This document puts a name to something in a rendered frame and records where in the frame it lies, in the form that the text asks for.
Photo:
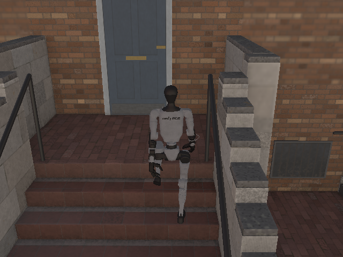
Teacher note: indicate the left robot forearm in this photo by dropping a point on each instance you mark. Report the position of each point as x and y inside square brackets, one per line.
[151, 149]

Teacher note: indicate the robot right hand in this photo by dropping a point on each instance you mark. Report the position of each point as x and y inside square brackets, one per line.
[187, 146]

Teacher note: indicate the right robot forearm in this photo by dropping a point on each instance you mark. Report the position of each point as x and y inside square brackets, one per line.
[192, 139]

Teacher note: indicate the robot left foot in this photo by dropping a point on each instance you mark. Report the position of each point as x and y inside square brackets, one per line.
[157, 181]

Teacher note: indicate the robot left hand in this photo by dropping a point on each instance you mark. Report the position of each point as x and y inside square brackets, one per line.
[152, 171]

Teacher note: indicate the robot right upper arm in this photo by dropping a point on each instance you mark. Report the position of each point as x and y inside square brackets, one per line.
[189, 121]

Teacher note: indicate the humanoid robot head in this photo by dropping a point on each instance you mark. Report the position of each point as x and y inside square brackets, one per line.
[170, 95]

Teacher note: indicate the robot left upper arm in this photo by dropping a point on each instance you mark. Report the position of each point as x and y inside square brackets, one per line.
[153, 123]

